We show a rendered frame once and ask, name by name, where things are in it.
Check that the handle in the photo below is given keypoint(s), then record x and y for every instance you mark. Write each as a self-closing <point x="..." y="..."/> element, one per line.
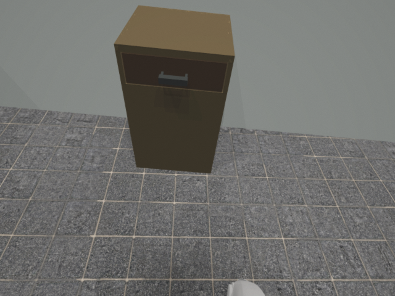
<point x="173" y="80"/>

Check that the robot right thigh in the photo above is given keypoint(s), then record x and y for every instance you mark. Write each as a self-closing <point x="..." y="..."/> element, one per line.
<point x="244" y="288"/>

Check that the cabinet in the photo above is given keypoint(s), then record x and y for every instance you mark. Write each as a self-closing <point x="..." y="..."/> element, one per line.
<point x="175" y="128"/>

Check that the drawer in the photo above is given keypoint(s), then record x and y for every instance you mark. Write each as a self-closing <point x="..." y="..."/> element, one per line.
<point x="202" y="74"/>

